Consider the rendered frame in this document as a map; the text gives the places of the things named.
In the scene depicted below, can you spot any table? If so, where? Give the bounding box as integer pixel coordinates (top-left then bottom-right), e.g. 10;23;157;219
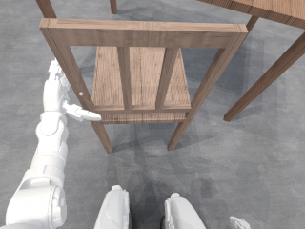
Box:
36;0;305;122

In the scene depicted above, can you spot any robot left hand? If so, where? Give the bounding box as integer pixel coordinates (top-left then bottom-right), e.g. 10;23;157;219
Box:
43;58;102;122

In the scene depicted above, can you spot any left robot upper arm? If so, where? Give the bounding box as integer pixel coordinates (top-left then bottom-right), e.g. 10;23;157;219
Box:
0;185;67;229

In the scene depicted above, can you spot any robot thigh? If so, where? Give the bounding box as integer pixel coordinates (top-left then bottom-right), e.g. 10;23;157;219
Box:
93;189;130;229
164;197;206;229

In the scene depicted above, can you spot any robot left thigh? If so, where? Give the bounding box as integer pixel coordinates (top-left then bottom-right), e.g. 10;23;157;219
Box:
93;189;130;229

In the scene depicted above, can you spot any robot right hand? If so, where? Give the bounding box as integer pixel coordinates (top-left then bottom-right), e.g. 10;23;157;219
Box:
229;216;251;229

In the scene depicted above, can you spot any chair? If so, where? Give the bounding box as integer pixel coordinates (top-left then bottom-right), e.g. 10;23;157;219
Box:
39;18;248;154

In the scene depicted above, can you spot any robot left forearm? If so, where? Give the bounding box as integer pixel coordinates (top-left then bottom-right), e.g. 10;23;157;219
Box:
5;111;69;225

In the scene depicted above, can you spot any robot right thigh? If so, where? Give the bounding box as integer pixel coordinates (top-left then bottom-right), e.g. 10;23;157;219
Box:
164;197;206;229

